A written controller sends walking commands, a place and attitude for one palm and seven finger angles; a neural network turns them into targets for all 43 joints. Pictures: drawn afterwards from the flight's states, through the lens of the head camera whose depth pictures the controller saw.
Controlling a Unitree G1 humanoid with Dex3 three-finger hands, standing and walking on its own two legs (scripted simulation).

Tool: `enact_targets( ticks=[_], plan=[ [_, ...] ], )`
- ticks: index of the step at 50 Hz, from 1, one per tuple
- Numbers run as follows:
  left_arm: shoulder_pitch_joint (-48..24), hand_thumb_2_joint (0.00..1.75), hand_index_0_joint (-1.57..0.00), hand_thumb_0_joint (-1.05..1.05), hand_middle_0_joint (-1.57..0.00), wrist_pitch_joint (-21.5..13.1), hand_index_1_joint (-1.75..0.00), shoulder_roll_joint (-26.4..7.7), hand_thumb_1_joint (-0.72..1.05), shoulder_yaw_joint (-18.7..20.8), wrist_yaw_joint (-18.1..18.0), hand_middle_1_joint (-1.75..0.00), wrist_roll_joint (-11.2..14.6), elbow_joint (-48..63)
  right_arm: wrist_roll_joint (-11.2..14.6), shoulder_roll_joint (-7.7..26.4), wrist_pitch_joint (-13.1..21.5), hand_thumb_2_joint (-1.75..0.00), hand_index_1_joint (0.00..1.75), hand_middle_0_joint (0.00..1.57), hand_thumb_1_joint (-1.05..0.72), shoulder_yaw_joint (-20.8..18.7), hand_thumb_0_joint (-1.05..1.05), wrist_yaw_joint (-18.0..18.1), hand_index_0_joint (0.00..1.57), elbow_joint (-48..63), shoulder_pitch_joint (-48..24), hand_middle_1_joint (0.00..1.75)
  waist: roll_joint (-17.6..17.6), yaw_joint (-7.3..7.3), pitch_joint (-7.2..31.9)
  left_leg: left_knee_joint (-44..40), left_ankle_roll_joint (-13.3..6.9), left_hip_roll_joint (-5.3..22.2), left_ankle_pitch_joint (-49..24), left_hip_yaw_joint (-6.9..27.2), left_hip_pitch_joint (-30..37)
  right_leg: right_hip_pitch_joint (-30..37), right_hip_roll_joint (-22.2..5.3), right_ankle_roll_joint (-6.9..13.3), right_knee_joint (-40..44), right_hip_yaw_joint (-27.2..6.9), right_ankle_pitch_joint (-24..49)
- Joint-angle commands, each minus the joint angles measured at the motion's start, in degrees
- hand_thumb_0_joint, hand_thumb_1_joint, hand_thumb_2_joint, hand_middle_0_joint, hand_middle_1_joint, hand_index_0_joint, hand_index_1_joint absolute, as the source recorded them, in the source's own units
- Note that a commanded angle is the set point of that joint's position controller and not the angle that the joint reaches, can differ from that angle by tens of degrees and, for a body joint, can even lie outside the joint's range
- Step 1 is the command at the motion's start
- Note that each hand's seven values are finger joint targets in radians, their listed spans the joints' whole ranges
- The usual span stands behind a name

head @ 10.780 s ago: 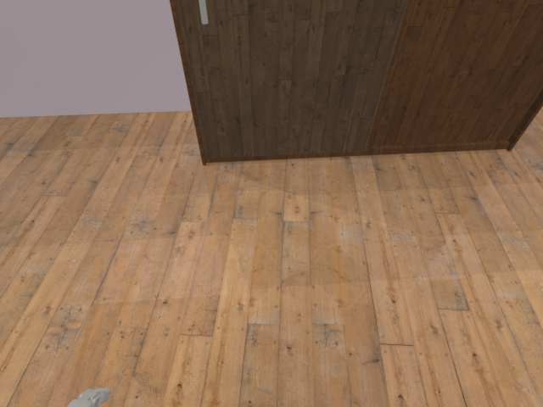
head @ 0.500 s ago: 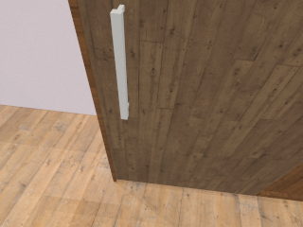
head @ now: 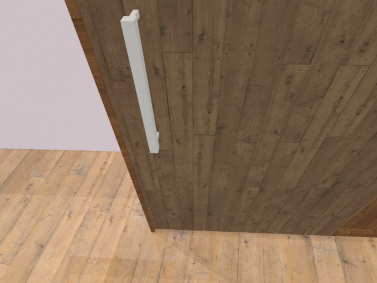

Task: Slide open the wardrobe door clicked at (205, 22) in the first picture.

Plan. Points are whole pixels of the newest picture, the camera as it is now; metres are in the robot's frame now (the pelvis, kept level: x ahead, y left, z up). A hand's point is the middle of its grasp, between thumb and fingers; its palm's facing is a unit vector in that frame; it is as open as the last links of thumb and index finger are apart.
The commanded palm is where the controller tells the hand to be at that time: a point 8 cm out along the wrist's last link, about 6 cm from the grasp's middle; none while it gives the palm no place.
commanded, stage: look again from close up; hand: left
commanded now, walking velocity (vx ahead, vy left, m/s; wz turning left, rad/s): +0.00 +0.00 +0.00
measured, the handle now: (146, 94) +0.47 +0.12 +0.17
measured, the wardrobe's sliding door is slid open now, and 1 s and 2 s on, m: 0.00 0.00 0.00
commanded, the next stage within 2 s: raise the hand with hooked fingers in 1.00 s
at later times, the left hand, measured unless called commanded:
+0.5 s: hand out of the picture +0.01 +0.15 -0.17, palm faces +0.00 -0.98 -0.20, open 7.3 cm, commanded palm none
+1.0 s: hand out of the picture +0.00 +0.12 -0.17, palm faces +0.02 -0.98 -0.18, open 7.3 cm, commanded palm none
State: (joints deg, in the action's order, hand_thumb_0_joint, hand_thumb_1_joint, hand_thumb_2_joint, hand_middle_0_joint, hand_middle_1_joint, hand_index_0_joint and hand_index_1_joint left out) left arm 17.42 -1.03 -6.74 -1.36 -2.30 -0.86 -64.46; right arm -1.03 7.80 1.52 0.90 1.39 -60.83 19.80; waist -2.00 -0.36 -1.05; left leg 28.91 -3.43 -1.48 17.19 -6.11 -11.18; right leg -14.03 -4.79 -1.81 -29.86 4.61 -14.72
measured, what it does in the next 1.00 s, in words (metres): stands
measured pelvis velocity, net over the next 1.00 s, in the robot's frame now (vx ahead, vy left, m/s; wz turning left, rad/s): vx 0.01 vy -0.04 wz -0.01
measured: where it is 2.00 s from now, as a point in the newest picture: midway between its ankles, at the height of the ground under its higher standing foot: outside the picture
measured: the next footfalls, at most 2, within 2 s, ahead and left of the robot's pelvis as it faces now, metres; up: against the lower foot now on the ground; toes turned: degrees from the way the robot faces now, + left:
none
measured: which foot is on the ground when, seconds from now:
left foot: down 0.00-1.00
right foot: down 0.00-1.00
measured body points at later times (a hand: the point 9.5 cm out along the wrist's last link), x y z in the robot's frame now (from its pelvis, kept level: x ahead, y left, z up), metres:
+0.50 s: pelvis +0.01 -0.02 +0.01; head +0.02 -0.03 +0.46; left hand +0.01 +0.20 -0.15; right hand +0.00 -0.24 -0.16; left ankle -0.01 +0.08 -0.74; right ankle +0.01 -0.14 -0.74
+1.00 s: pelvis +0.01 -0.04 +0.01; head +0.04 -0.05 +0.46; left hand +0.00 +0.17 -0.15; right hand +0.00 -0.24 -0.16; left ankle -0.01 +0.08 -0.74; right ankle +0.01 -0.14 -0.74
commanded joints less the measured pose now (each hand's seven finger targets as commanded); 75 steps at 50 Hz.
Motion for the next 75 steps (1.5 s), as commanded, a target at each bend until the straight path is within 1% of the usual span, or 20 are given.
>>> enact_targets(
  ticks=[1,6,19,54,55,56,57,58,59,60,61,62,63,65,66,68,69,71,73,75],
  plan=[
    [3.6,0.9,-0.2,0.0,-0.2,-0.7,-0.3,-5.0,0.9,1.1,-0.1,-0.3,-0.1,1.9,0.1,5.0,1.2,-0.9,0.3,0.2,-0.9,-0.9,0.0,0.2,0.2,2.4,3.2,0.3,1.8,0.48,-4.1,-10.3,0.6,7.7,-7.5,8.6,-4.8,1.9,-1.6,3.6,3.9,-3.3,4.7],
    [2.9,0.9,-0.2,0.0,-0.2,-0.6,-0.3,-6.0,0.9,1.4,0.0,-0.3,0.0,2.7,0.1,5.7,1.2,-0.9,0.3,0.2,-0.9,-0.8,0.0,0.2,0.2,1.7,2.7,0.3,2.4,0.52,-3.1,-10.2,0.9,7.6,-11.4,7.6,-2.3,3.0,-1.8,3.6,4.3,-3.9,7.3],
    [2.2,0.9,-0.2,0.0,-0.2,-0.6,-0.3,-7.1,0.9,1.5,0.1,-0.3,0.2,2.4,0.3,5.9,0.6,-0.9,0.3,0.2,-0.9,-0.7,0.0,0.2,0.2,-0.7,0.8,0.3,2.7,0.65,-3.1,-10.3,1.5,7.5,-10.3,6.0,0.1,3.8,-2.7,3.7,6.9,-5.0,9.4],
    [4.1,0.9,-0.2,0.0,-0.2,-0.7,-0.3,-5.5,0.9,1.7,0.0,-0.3,0.3,1.0,0.4,3.5,0.2,-0.9,0.3,0.2,-0.9,-0.9,0.0,0.7,0.2,-3.5,1.6,0.3,2.9,0.92,-3.7,-10.0,2.3,7.8,-10.5,4.9,1.1,4.6,-2.6,4.3,8.9,-5.1,11.4],
    [7.1,0.9,-0.2,0.0,-0.2,-1.8,-0.3,-8.0,0.9,1.8,-2.2,-0.3,-0.4,-0.9,1.1,6.6,0.8,-0.9,0.3,0.2,-0.9,-1.6,0.0,0.0,0.2,0.4,-5.1,0.3,6.2,2.61,-1.9,2.8,3.9,8.6,-13.9,3.1,-2.8,5.1,-5.8,2.9,6.7,-8.4,38.2],
    [-32.9,0.89,-0.2,0.0,-0.2,-11.6,-0.32,-26.2,0.88,12.6,-1.5,-0.32,11.4,82.3,0.8,17.3,8.1,-0.9,0.3,0.2,-0.9,-4.6,0.0,5.1,0.2,18.1,-7.7,0.3,-11.8,-2.8,17.9,-3.0,4.0,2.2,-20.0,4.1,11.7,8.6,-0.4,1.9,5.6,-5.9,33.3],
    [-17.6,0.88,-0.2,0.0,-0.2,-9.7,-0.33,-17.9,0.85,6.7,-3.9,-0.33,6.9,76.7,1.1,12.4,13.9,-0.9,0.3,0.2,-0.9,-1.2,0.0,6.1,0.2,17.5,-8.2,0.3,-15.5,0.87,22.5,-4.5,4.2,3.0,-28.0,2.7,12.3,11.7,0.6,5.3,2.5,-4.8,22.0],
    [3.0,0.87,-0.21,0.0,-0.21,-1.7,-0.34,-3.6,0.83,0.2,-4.7,-0.34,6.8,59.0,2.6,9.4,16.8,-0.9,0.3,0.2,-0.9,-0.9,0.0,4.0,0.2,17.7,-5.8,0.3,-3.9,1.47,14.6,-5.7,3.4,4.6,-29.6,4.4,6.5,7.0,2.1,4.6,2.1,-1.8,13.9],
    [-1.1,0.86,-0.21,0.0,-0.21,-1.4,-0.36,0.7,0.81,-4.8,-3.3,-0.36,9.1,67.5,3.9,11.6,18.0,-0.9,0.3,0.2,-0.9,-1.1,0.0,3.4,0.2,18.8,-6.0,0.3,2.7,-0.11,9.5,-4.2,2.3,4.6,-21.5,5.5,3.8,3.3,2.7,3.3,2.5,-0.6,11.8],
    [-3.7,0.85,-0.21,0.0,-0.21,-3.6,-0.37,-1.8,0.78,-4.2,-2.4,-0.37,10.1,72.9,4.0,13.5,19.4,-0.9,0.3,0.2,-0.9,-1.7,0.0,3.8,0.2,20.7,-7.8,0.3,6.5,-0.7,7.8,-3.1,1.7,3.9,-13.9,6.0,1.6,0.1,2.6,2.5,3.3,-0.9,7.8],
    [0.0,0.84,-0.21,0.0,-0.21,-4.8,-0.39,-1.0,0.76,-3.0,-1.9,-0.39,10.0,67.0,3.3,13.3,20.0,-0.9,0.3,0.2,-0.9,-2.0,0.0,3.7,0.2,21.6,-8.7,0.3,12.7,-2.32,0.2,-1.8,1.3,3.4,-8.1,6.6,-3.0,-5.2,2.8,2.2,4.3,-0.4,1.9],
    [-2.1,0.83,-0.21,0.0,-0.21,-8.0,-0.4,-2.9,0.74,-0.7,-0.3,-0.4,10.6,66.8,2.6,15.0,20.5,-0.9,0.3,0.2,-0.9,-2.8,0.0,2.8,0.2,23.0,-7.1,0.3,15.9,-2.88,-0.9,0.6,1.5,2.2,-3.4,7.2,-6.9,-9.7,2.9,1.9,3.8,-0.2,-3.9],
    [0.9,0.82,-0.21,0.0,-0.21,-11.6,-0.42,-2.3,0.71,0.8,1.8,-0.42,11.4,65.3,1.9,14.8,21.0,-0.9,0.3,0.2,-0.9,-3.8,0.0,2.1,0.2,25.1,-7.9,0.3,15.2,-1.77,0.4,2.8,2.0,1.8,-0.6,7.2,-10.5,-11.9,2.7,2.1,1.7,-0.2,-7.5],
    [15.2,0.8,-0.22,0.0,-0.22,-19.4,-0.45,-2.2,0.67,5.5,7.6,-0.45,13.8,58.0,1.2,14.4,21.0,-0.9,0.3,0.2,-0.9,-4.7,0.0,0.1,0.2,28.1,-9.9,0.3,14.6,2.44,1.7,7.6,3.4,1.2,0.6,6.3,-17.7,-14.1,2.8,2.9,-4.1,-0.1,-8.0],
    [20.1,0.79,-0.22,0.0,-0.22,-23.6,-0.47,-4.6,0.64,10.2,11.2,-0.47,14.7,55.2,1.5,14.4,20.1,-0.9,0.3,0.2,-0.9,-5.5,0.0,-1.3,0.2,29.0,-9.5,0.3,9.7,4.66,4.3,9.9,4.2,0.7,-1.6,5.6,-19.7,-12.2,2.7,4.0,-7.9,-0.9,-3.6],
    [18.1,0.77,-0.22,0.0,-0.22,-32.4,-0.5,-7.2,0.6,12.8,19.0,-0.5,15.9,58.7,1.1,14.6,19.0,-0.9,0.3,0.2,-0.9,-5.9,0.0,-3.2,0.2,32.5,-12.6,0.3,6.4,4.8,8.4,16.3,4.5,0.2,-3.6,4.3,-24.5,-14.0,2.4,4.7,-15.7,-1.9,3.8],
    [19.2,0.76,-0.22,0.0,-0.22,-32.9,-0.51,-10.0,0.57,16.1,20.4,-0.51,15.5,58.0,1.4,14.8,18.2,-0.9,0.3,0.2,-0.9,-6.3,0.0,-3.5,0.2,34.5,-13.2,0.3,6.3,5.82,11.3,18.1,3.9,-0.2,-3.6,3.5,-26.7,-13.9,2.3,4.7,-17.6,-2.7,4.3],
    [17.6,0.74,-0.23,0.0,-0.23,-28.8,-0.54,-11.8,0.53,17.0,21.1,-0.54,15.9,62.6,2.3,15.0,15.5,-0.9,0.3,0.2,-0.9,-6.3,0.0,-3.5,0.2,38.3,-14.7,0.3,3.9,6.53,12.0,18.4,3.3,-0.6,-1.1,2.5,-27.9,-14.0,2.3,4.5,-16.9,-4.3,0.2],
    [11.5,0.72,-0.23,0.0,-0.23,-24.7,-0.57,-10.6,0.48,14.7,20.0,-0.57,17.4,73.5,3.1,14.3,14.1,-0.9,0.3,0.2,-0.9,-5.3,0.0,-2.6,0.2,42.7,-15.9,0.3,1.8,4.95,13.5,17.6,2.7,-0.6,3.1,2.8,-26.5,-15.1,2.7,3.9,-15.0,-4.4,-6.5],
    [6.4,0.7,-0.23,0.0,-0.23,-23.5,-0.6,-11.9,0.43,15.2,16.8,-0.6,17.2,83.1,2.8,13.7,13.9,-0.9,0.3,0.2,-0.9,-5.1,0.0,-1.2,0.2,43.4,-13.1,0.3,-1.8,3.17,16.5,18.5,2.1,0.3,-0.5,3.9,-23.8,-14.5,3.3,3.7,-15.6,-4.3,-2.2]
  ],
)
